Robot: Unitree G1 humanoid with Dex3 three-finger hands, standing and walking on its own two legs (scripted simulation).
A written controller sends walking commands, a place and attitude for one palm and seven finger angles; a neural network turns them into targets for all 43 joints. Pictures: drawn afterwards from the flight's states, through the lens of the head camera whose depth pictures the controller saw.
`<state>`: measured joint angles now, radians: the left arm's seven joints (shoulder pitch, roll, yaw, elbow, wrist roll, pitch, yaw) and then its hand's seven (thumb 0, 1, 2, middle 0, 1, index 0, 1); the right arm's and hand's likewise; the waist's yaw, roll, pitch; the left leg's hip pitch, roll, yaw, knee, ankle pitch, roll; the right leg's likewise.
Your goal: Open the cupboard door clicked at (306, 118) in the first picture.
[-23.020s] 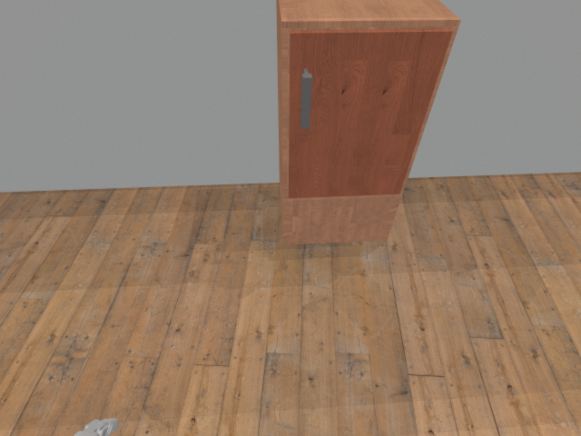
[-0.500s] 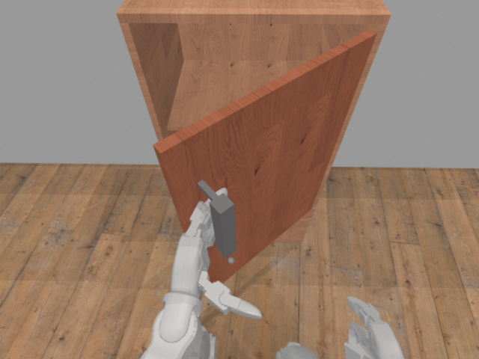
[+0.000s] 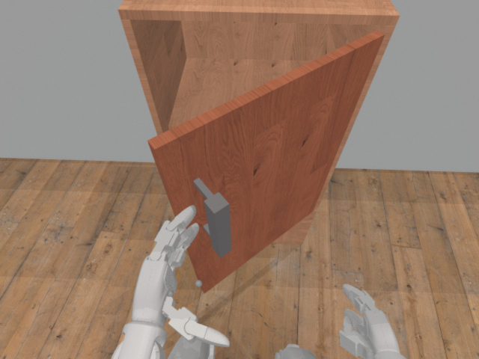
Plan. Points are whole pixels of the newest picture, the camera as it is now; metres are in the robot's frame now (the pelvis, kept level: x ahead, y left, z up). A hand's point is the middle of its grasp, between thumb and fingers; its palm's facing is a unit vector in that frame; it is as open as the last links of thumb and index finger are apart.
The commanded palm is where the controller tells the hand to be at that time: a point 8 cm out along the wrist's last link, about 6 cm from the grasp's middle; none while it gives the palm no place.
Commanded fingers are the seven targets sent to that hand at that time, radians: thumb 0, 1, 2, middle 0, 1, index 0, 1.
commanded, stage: slide the hand sideways off the handle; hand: left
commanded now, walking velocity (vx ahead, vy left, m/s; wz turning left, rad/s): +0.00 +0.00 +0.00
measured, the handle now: (211, 219) +0.33 +0.07 +0.06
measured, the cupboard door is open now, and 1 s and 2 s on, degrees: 40 39 39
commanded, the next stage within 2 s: draw the hand back to the body in 0.36 s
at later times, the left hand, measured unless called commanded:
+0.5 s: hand (163, 312) +0.19 +0.12 +0.05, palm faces -0.03 -1.00 +0.01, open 16.3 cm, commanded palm +0.16 +0.18 +0.06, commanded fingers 0.00 -0.50 0.30 -0.15 -0.30 -0.15 -0.30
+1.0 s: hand (88, 303) +0.17 +0.18 +0.14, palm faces +0.03 -0.99 -0.12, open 16.1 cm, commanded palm +0.15 +0.24 +0.15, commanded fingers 0.00 -0.22 0.42 -0.16 -0.30 -0.16 -0.30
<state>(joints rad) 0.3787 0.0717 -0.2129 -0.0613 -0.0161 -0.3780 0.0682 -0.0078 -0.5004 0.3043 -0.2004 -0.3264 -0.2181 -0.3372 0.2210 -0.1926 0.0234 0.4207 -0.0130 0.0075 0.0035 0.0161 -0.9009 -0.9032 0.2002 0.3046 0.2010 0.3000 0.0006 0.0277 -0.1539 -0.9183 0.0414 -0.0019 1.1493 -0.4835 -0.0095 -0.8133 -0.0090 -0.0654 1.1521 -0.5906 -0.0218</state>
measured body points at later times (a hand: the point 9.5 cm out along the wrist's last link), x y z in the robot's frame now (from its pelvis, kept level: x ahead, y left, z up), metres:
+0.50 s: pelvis +0.00 +0.00 -0.02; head +0.05 -0.01 +0.43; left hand +0.18 +0.17 +0.05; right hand +0.19 -0.23 -0.09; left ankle +0.04 +0.12 -0.65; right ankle -0.01 -0.11 -0.65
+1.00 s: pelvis +0.00 +0.01 +0.03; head +0.00 +0.01 +0.48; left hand +0.17 +0.23 +0.15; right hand +0.18 -0.22 -0.03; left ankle +0.04 +0.12 -0.65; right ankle -0.01 -0.11 -0.65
